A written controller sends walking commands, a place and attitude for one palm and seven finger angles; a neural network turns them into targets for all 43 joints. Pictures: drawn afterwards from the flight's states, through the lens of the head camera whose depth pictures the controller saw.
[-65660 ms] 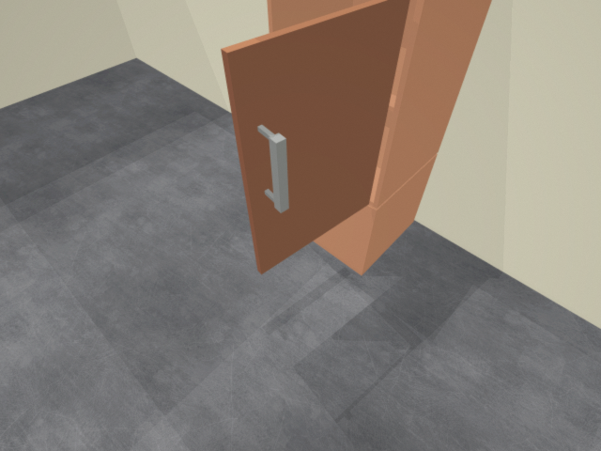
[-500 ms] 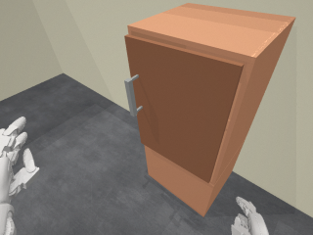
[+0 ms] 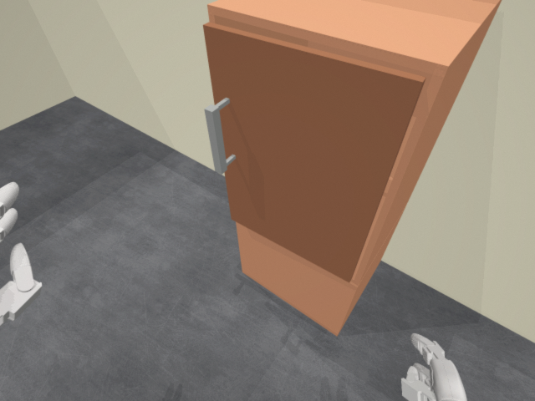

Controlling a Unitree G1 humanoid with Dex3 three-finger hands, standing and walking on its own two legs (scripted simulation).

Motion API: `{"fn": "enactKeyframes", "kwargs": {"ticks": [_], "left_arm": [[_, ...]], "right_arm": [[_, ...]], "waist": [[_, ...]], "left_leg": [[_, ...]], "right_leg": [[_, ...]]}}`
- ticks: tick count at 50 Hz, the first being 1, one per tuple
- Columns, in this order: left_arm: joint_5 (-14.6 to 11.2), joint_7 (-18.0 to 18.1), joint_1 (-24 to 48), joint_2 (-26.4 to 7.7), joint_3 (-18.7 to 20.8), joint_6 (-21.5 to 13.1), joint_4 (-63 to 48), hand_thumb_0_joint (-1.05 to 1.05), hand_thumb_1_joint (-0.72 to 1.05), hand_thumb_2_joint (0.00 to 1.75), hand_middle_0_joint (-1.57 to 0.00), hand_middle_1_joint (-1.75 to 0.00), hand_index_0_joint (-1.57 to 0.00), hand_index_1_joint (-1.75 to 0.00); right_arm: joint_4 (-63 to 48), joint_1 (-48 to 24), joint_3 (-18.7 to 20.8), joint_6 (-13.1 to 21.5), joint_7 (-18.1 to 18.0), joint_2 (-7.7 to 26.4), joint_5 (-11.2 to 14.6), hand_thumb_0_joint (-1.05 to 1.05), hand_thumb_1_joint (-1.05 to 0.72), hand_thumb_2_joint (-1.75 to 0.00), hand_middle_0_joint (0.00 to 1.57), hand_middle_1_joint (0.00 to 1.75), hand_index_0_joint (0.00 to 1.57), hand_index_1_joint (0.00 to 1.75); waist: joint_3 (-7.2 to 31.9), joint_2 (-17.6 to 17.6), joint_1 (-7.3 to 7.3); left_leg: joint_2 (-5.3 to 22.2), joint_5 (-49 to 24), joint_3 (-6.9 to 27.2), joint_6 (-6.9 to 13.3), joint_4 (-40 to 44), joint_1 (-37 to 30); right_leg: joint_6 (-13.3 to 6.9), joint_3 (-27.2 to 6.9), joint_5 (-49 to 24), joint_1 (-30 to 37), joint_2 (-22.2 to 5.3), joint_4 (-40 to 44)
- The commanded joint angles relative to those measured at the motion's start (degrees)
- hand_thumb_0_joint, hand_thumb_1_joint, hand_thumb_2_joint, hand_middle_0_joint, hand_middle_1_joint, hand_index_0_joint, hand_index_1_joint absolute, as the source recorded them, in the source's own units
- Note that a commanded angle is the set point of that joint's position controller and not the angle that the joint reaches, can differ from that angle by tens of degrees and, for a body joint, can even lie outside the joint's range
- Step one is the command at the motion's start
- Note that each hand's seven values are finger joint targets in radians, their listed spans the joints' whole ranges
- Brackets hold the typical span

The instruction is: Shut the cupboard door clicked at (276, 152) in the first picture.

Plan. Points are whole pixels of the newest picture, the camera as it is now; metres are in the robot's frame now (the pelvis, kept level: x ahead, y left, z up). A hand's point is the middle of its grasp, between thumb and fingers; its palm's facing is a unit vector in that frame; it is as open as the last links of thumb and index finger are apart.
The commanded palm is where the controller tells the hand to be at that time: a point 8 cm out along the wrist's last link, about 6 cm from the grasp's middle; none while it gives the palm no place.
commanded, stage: step back with the hand held close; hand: left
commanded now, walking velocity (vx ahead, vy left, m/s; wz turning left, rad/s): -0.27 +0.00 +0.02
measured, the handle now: (222, 137) +0.66 +0.15 +0.02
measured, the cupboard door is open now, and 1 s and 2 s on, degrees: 3 3 3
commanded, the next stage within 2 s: stop stepping back and stand still in 0.96 s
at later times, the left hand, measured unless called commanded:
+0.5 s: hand out of the picture +0.11 +0.28 +0.17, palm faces +0.50 -0.76 -0.41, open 7.4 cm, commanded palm +0.05 +0.32 +0.18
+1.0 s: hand out of the picture +0.04 +0.28 +0.17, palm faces +0.40 -0.82 -0.42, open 7.4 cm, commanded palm -0.03 +0.32 +0.18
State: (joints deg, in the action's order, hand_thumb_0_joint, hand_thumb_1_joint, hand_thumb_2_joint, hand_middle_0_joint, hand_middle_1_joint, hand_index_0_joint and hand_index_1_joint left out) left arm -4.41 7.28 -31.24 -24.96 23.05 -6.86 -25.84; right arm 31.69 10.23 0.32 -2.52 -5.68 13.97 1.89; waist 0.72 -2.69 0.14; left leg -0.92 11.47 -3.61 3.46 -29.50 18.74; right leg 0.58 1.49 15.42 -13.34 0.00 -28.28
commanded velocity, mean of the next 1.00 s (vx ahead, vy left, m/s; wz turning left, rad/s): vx -0.36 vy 0.00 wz -0.03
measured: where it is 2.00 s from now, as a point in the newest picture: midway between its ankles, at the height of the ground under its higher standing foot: outside the picture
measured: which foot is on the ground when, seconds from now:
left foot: down 0.00-1.00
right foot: down 0.00-0.54, up 0.56-0.74, down 0.76-1.00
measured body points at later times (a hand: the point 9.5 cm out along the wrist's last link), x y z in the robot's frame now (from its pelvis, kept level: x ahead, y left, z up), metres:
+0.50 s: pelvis -0.07 +0.01 -0.01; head -0.07 +0.03 +0.43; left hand +0.08 +0.32 +0.19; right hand +0.09 -0.23 -0.09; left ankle +0.04 +0.08 -0.73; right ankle -0.01 -0.12 -0.74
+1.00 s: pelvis -0.16 +0.02 -0.01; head -0.17 +0.05 +0.43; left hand +0.01 +0.33 +0.19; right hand +0.01 -0.21 -0.08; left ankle +0.04 +0.08 -0.73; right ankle -0.22 -0.12 -0.73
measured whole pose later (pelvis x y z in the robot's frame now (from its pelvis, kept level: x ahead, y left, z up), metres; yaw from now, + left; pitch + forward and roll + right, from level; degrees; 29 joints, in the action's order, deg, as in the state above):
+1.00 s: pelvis -0.16 +0.02 -0.01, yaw +2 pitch +1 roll -5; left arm -5.0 7.0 -29.8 -28.1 25.9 -13.6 -30.0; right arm 35.8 9.7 -0.2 3.4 -4.1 9.7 -0.5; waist 1.9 -0.7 -2.2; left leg 2.5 4.0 -3.8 0.5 -26.9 32.9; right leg -1.5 1.9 23.0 -10.0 3.9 -30.9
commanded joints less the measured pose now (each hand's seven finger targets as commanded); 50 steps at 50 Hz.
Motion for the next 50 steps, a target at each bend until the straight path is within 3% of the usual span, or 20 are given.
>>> {"fn": "enactKeyframes", "kwargs": {"ticks": [1, 6, 11, 15, 18, 21, 23, 25, 27, 28, 31, 34, 38, 39, 40, 41, 43, 46, 48, 50], "left_arm": [[-0.2, 1.9, -0.1, -10.5, 8.9, -4.8, -11.8, 0.00, 0.90, 0.90, -0.20, -0.30, -0.20, -0.30], [1.1, 2.1, 1.7, -9.2, 9.0, -6.5, -11.7, 0.00, 0.90, 0.90, -0.20, -0.30, -0.20, -0.30], [2.2, 2.2, 4.3, -9.0, 9.1, -7.7, -12.8, 0.00, 0.90, 0.90, -0.20, -0.30, -0.20, -0.30], [2.3, 2.4, 4.7, -9.2, 9.3, -8.5, -14.2, 0.00, 0.90, 0.90, -0.20, -0.30, -0.20, -0.30], [2.0, 3.1, 6.1, -9.1, 7.8, -8.7, -14.5, 0.00, 0.90, 0.90, -0.20, -0.30, -0.20, -0.30], [2.0, 4.3, 7.0, -10.6, 8.0, -8.9, -13.9, 0.00, 0.90, 0.90, -0.20, -0.30, -0.20, -0.30], [1.8, 4.6, 6.2, -10.9, 8.4, -9.0, -14.2, 0.00, 0.90, 0.90, -0.20, -0.30, -0.20, -0.30], [1.8, 4.4, 5.7, -11.5, 9.4, -9.8, -15.5, 0.00, 0.90, 0.90, -0.20, -0.30, -0.20, -0.30], [2.5, 4.0, 5.0, -11.3, 11.6, -10.8, -15.6, 0.00, 0.90, 0.90, -0.20, -0.30, -0.20, -0.30], [2.2, 3.5, 5.6, -12.3, 12.9, -11.2, -16.9, 0.00, 0.90, 0.90, -0.20, -0.30, -0.20, -0.30], [1.1, 2.4, 1.1, -11.1, 12.8, -11.8, -15.3, 0.00, 0.90, 0.90, -0.20, -0.30, -0.20, -0.30], [-0.6, 1.8, -0.2, -9.6, 9.9, -11.6, -15.9, 0.00, 0.90, 0.90, -0.20, -0.30, -0.20, -0.30], [-0.1, 2.3, 6.3, -11.4, 8.6, -12.2, -16.8, 0.00, 0.90, 0.90, -0.20, -0.30, -0.20, -0.30], [0.2, 2.6, 8.9, -12.9, 9.0, -12.1, -15.8, 0.00, 0.90, 0.90, -0.20, -0.30, -0.20, -0.30], [0.0, 2.2, 10.4, -9.5, 4.8, -11.4, -15.3, 0.00, 0.90, 0.90, -0.20, -0.30, -0.20, -0.30], [0.0, 2.1, 10.6, -11.8, 6.6, -10.9, -16.3, 0.00, 0.90, 0.90, -0.20, -0.30, -0.20, -0.30], [-0.7, 1.7, 5.9, -12.7, 8.8, -9.9, -15.1, 0.00, 0.90, 0.90, -0.20, -0.30, -0.20, -0.30], [-1.6, 1.4, 2.2, -14.0, 12.4, -10.6, -15.6, 0.00, 0.90, 0.90, -0.20, -0.30, -0.20, -0.30], [-1.7, 1.5, -0.1, -15.0, 13.6, -10.9, -16.6, 0.00, 0.90, 0.90, -0.20, -0.30, -0.20, -0.30], [-1.2, 2.0, -0.4, -14.7, 11.5, -10.8, -17.2, 0.00, 0.90, 0.90, -0.20, -0.30, -0.20, -0.30]], "right_arm": [[-9.4, -5.0, 2.2, 3.5, -0.4, 7.3, -0.6, 0.00, -0.90, -0.90, 0.20, 0.30, 0.20, 0.30], [-9.2, -4.2, 2.4, 5.0, -0.3, 7.8, -0.7, 0.00, -0.90, -0.90, 0.20, 0.30, 0.20, 0.30], [-8.6, -3.6, 2.7, 6.6, -0.4, 7.9, -1.0, 0.00, -0.90, -0.90, 0.20, 0.30, 0.20, 0.30], [-8.1, -2.7, 2.8, 7.4, 0.1, 7.2, -1.3, 0.00, -0.90, -0.90, 0.20, 0.30, 0.20, 0.30], [-6.6, -2.0, 2.3, 7.6, 0.4, 5.7, -2.0, 0.00, -0.90, -0.90, 0.20, 0.30, 0.20, 0.30], [-5.2, -1.7, 2.2, 7.4, 0.4, 5.4, -1.9, 0.00, -0.90, -0.90, 0.20, 0.30, 0.20, 0.30], [-5.1, -1.8, 2.1, 7.4, 0.2, 5.4, -1.7, 0.00, -0.90, -0.90, 0.20, 0.30, 0.20, 0.30], [-5.9, -3.0, 2.1, 7.8, -0.1, 6.3, -1.4, 0.00, -0.90, -0.90, 0.20, 0.30, 0.20, 0.30], [-6.6, -5.2, 2.4, 8.9, -0.5, 7.7, -1.6, 0.00, -0.90, -0.90, 0.20, 0.30, 0.20, 0.30], [-6.1, -4.5, 2.9, 9.3, -0.4, 7.0, -2.1, 0.00, -0.90, -0.90, 0.20, 0.30, 0.20, 0.30], [-5.4, -3.9, 3.7, 10.7, 1.0, 6.4, -2.3, 0.00, -0.90, -0.90, 0.20, 0.30, 0.20, 0.30], [-4.2, -3.6, 2.7, 11.5, 1.6, 5.7, -2.4, 0.00, -0.90, -0.90, 0.20, 0.30, 0.20, 0.30], [-1.2, -2.3, 2.1, 10.7, 1.8, 4.5, -2.9, 0.00, -0.90, -0.90, 0.20, 0.30, 0.20, 0.30], [-1.0, -3.1, 1.8, 11.1, 1.3, 4.7, -2.9, 0.00, -0.90, -0.90, 0.20, 0.30, 0.20, 0.30], [-0.6, -2.9, 2.9, 11.2, 0.9, 4.5, -1.4, 0.00, -0.90, -0.90, 0.20, 0.30, 0.20, 0.30], [-1.9, -4.1, 3.2, 11.2, 0.5, 5.2, -0.9, 0.00, -0.90, -0.90, 0.20, 0.30, 0.20, 0.30], [-3.3, -5.9, 2.5, 10.6, 0.2, 5.1, -1.4, 0.00, -0.90, -0.90, 0.20, 0.30, 0.20, 0.30], [-4.5, -6.5, 2.8, 8.7, 0.7, 5.2, -2.8, 0.00, -0.90, -0.90, 0.20, 0.30, 0.20, 0.30], [-4.7, -6.0, 2.5, 8.0, 0.9, 3.8, -3.0, 0.00, -0.90, -0.90, 0.20, 0.30, 0.20, 0.30], [-3.3, -3.7, 2.0, 8.4, 1.2, 3.0, -2.3, 0.00, -0.90, -0.90, 0.20, 0.30, 0.20, 0.30]], "waist": [[6.8, -2.9, 0.42], [4.1, -4.6, 0.00], [3.6, -5.6, 0.07], [3.3, -1.0, -0.21], [1.7, 4.3, -0.78], [2.3, 6.5, -1.29], [2.8, 4.9, -1.43], [2.1, -1.2, -1.27], [3.1, -14.0, -0.03], [5.5, -13.4, 0.29], [8.3, -10.5, 0.46], [7.8, -9.3, 0.24], [11.1, -0.5, -0.71], [11.5, 0.4, -0.89], [13.1, 5.5, -2.06], [12.4, 5.2, -1.82], [9.6, -1.4, -1.02], [7.5, -9.8, -0.63], [7.5, -5.5, -0.27], [5.7, 8.8, -1.02]], "left_leg": [[9.2, -1.2, 10.5, 0.4, 10.0, 5.5], [10.4, 21.0, 13.5, 1.8, 14.7, 18.3], [11.2, 28.2, 14.2, 2.5, 15.1, 24.0], [7.8, 26.6, 11.1, 0.9, 7.9, 20.2], [4.2, 17.3, 8.2, -1.8, -2.3, 9.2], [2.9, 12.0, 6.1, -2.5, -7.3, 2.8], [3.9, 12.1, 7.7, -2.1, -3.8, 2.9], [7.4, 18.9, 12.3, -0.6, 5.5, 7.9], [16.5, 34.9, 23.7, 3.3, 21.7, 26.0], [18.5, 32.4, 24.6, 3.8, 22.8, 25.8], [17.1, 25.0, 18.2, 2.0, 19.9, 17.0], [15.0, 18.4, 15.1, -1.5, 19.3, 7.9], [9.1, -3.8, 4.8, -5.8, 2.7, -7.9], [8.4, -9.1, 2.1, -5.9, 0.9, -12.7], [7.0, -10.7, 2.2, -4.7, -0.8, -17.6], [7.7, -11.4, 2.6, -3.6, -0.1, -19.8], [10.0, -5.0, 6.3, -2.9, 7.7, -13.8], [11.8, 21.7, 10.4, -7.0, 17.5, 2.8], [8.0, 16.2, 6.0, -7.9, 8.1, 3.1], [1.0, 5.9, 1.6, -8.1, -17.0, -10.9]], "right_leg": [[0.0, -2.6, -8.5, 6.9, -1.4, -1.3], [0.1, -2.8, -3.0, 11.9, -0.1, -4.7], [0.0, -2.9, 0.3, 13.9, 0.9, -7.9], [-2.1, -7.6, 7.7, 6.3, -2.2, -2.0], [-5.3, -14.8, 15.0, -8.4, -9.0, 7.6], [-5.6, -14.4, 12.3, -14.4, -11.2, 9.6], [-4.4, -11.0, 11.1, -13.9, -9.2, 7.7], [-2.1, -6.4, 13.1, -10.0, -3.6, 2.0], [0.3, -1.2, 6.3, 8.3, 4.6, -17.1], [0.2, -1.2, 5.6, 10.1, 5.2, -22.4], [-0.8, -0.3, 12.1, 6.3, 5.6, -20.5], [-1.5, 0.8, 13.7, 3.3, 5.3, -4.5], [-5.2, -9.7, -0.7, -5.7, -5.8, 10.8], [-4.1, -8.3, -6.9, -9.6, -6.8, 9.7], [-1.4, -5.2, -8.9, -11.6, -4.9, 7.6], [0.4, -3.8, -7.8, -13.5, -3.2, 6.6], [0.1, -1.1, 4.2, -11.1, 0.6, 3.9], [-4.6, -0.8, 19.0, -2.0, 3.2, 1.9], [-6.9, -4.4, 19.6, -4.7, -1.1, 7.3], [-10.9, -15.9, 17.8, -25.1, -14.9, 18.0]]}}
